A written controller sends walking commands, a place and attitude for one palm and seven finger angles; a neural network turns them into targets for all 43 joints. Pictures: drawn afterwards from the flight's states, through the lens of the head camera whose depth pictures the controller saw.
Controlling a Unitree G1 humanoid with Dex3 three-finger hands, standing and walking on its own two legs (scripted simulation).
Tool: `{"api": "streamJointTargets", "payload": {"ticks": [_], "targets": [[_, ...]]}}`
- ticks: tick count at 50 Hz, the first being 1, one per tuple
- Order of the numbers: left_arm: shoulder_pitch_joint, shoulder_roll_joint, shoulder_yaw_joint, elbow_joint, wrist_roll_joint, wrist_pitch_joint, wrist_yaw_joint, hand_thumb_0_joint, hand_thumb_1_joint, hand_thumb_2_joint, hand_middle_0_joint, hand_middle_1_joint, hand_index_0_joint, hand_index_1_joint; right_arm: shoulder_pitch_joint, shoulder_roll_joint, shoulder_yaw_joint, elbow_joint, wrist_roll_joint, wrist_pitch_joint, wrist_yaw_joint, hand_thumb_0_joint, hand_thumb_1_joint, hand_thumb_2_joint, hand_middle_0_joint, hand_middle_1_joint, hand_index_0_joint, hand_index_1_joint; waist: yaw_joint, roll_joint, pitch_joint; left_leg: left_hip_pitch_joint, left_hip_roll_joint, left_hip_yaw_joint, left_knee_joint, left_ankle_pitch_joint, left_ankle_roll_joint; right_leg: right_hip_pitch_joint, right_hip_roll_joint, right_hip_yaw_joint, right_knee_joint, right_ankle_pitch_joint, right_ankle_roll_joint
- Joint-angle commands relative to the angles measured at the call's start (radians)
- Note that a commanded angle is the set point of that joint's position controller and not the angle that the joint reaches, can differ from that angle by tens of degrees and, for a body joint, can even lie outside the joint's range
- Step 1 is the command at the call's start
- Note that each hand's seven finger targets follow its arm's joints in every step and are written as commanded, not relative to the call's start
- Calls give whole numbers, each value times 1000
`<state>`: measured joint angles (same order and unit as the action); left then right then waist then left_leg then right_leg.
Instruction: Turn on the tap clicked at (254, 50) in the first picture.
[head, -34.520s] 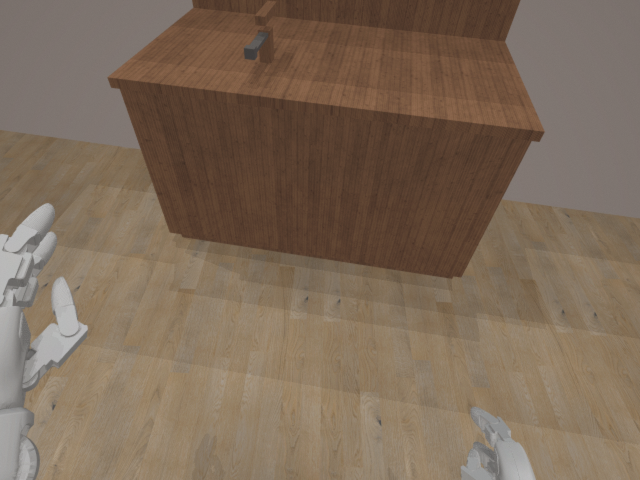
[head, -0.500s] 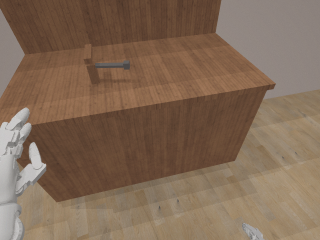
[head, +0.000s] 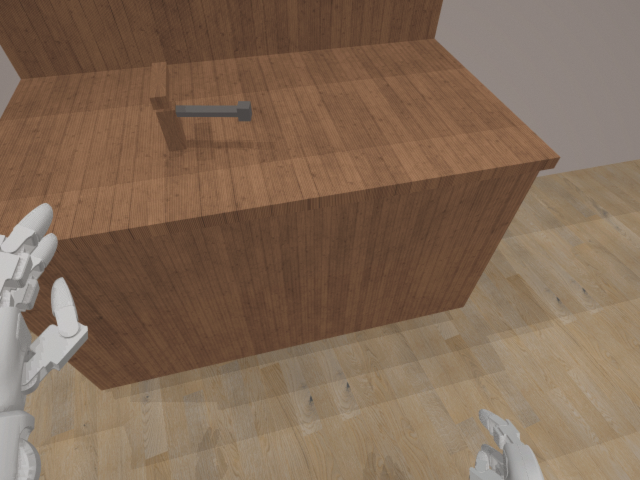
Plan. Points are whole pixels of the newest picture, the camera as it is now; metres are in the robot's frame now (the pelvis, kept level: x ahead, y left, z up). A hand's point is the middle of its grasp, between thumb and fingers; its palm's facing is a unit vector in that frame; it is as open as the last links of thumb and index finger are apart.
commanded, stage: stand and wait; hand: left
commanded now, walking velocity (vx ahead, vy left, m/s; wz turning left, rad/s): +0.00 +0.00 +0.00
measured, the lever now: (244, 111) +0.75 +0.20 +0.06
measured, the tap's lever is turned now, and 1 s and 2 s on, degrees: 77 77 77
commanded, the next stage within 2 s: none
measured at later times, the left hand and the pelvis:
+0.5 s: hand (62, 312) +0.23 +0.25 +0.16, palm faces +0.39 -0.85 -0.37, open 7.4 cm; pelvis +0.01 +0.01 +0.01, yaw -1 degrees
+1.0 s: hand (41, 326) +0.22 +0.27 +0.16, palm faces +0.39 -0.85 -0.36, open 7.4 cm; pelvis +0.00 +0.03 +0.01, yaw -1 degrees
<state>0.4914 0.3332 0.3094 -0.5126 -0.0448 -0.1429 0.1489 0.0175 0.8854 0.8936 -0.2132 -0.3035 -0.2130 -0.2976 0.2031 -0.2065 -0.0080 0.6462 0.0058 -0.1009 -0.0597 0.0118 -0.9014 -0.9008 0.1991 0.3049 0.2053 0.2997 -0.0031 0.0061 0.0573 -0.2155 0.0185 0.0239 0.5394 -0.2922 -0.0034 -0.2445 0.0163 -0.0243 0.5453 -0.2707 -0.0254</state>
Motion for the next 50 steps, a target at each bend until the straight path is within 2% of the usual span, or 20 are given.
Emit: {"api": "streamJointTargets", "payload": {"ticks": [1,4,6,10,14,21,28,29,31,33,37,38,45,50], "targets": [[-65,180,149,-177,4,-69,28,0,900,900,-200,-300,-200,-300,-117,-112,-34,-183,10,-52,-16,0,-900,-900,200,300,200,300,5,78,-152,61,120,-117,-131,371,55,72,-49,54,-71,251,19],[-57,157,125,-143,0,-68,20,0,900,900,-200,-300,-200,-300,-111,-121,-43,-191,12,-52,-15,0,-900,-900,200,300,200,300,-2,32,-162,45,87,-83,-100,344,39,113,-71,87,-109,327,7],[-52,156,116,-153,-3,-68,18,0,900,900,-200,-300,-200,-300,-106,-123,-44,-192,11,-50,-11,0,-900,-900,200,300,200,300,-1,22,-177,54,79,-67,-92,319,32,115,-83,109,-126,345,2],[-48,171,127,-168,-4,-67,20,0,900,900,-200,-300,-200,-300,-115,-118,-41,-200,6,-44,-13,0,-900,-900,200,300,200,300,0,15,-177,54,72,-58,-99,305,29,117,-90,121,-141,360,-3],[-63,193,146,-189,-6,-66,25,0,900,900,-200,-300,-200,-300,-124,-119,-39,-209,2,-36,-17,0,-900,-900,200,300,200,300,3,52,-187,69,70,-57,-111,332,27,120,-84,113,-143,373,-2],[-72,169,123,-156,-9,-60,23,0,900,900,-200,-300,-200,-300,-124,-119,-34,-209,2,-29,-20,0,-900,-900,200,300,200,300,6,45,-173,69,73,-60,-141,315,26,114,-67,97,-161,330,6],[-96,159,104,-148,-6,-56,22,0,900,900,-200,-300,-200,-300,-130,-121,-32,-204,-2,-29,-21,0,-900,-900,200,300,200,300,8,33,-149,32,62,-64,-170,196,26,102,-61,97,-194,242,9],[-104,176,118,-153,-4,-56,22,0,900,900,-200,-300,-200,-300,-137,-124,-32,-205,-4,-30,-23,0,-900,-900,200,300,200,300,9,52,-144,28,60,-69,-179,187,26,100,-62,99,-197,233,5],[-95,166,112,-138,-5,-56,24,0,900,900,-200,-300,-200,-300,-133,-117,-28,-201,-4,-30,-24,0,-900,-900,200,300,200,300,10,29,-136,21,60,-67,-183,159,28,96,-59,97,-206,215,9],[-103,170,115,-154,-4,-60,25,0,900,900,-200,-300,-200,-300,-131,-118,-31,-198,-4,-29,-23,0,-900,-900,200,300,200,300,9,28,-152,29,57,-65,-181,161,28,104,-59,100,-207,222,8],[-95,170,116,-166,-2,-64,25,0,900,900,-200,-300,-200,-300,-134,-118,-29,-196,-7,-35,-25,0,-900,-900,200,300,200,300,12,66,-155,26,64,-73,-201,172,27,112,-51,82,-191,222,11],[-87,169,117,-158,-2,-63,26,0,900,900,-200,-300,-200,-300,-133,-117,-30,-194,-6,-35,-24,0,-900,-900,200,300,200,300,13,49,-157,26,64,-73,-198,169,27,113,-50,80,-192,224,12],[-88,156,107,-133,-2,-63,22,0,900,900,-200,-300,-200,-300,-135,-114,-30,-190,-5,-34,-25,0,-900,-900,200,300,200,300,9,34,-135,10,57,-68,-200,123,24,99,-55,91,-214,199,11],[-109,164,110,-147,2,-67,25,0,900,900,-200,-300,-200,-300,-138,-115,-29,-189,-7,-37,-27,0,-900,-900,200,300,200,300,11,47,-140,7,58,-75,-213,106,25,103,-48,85,-206,193,12]]}}
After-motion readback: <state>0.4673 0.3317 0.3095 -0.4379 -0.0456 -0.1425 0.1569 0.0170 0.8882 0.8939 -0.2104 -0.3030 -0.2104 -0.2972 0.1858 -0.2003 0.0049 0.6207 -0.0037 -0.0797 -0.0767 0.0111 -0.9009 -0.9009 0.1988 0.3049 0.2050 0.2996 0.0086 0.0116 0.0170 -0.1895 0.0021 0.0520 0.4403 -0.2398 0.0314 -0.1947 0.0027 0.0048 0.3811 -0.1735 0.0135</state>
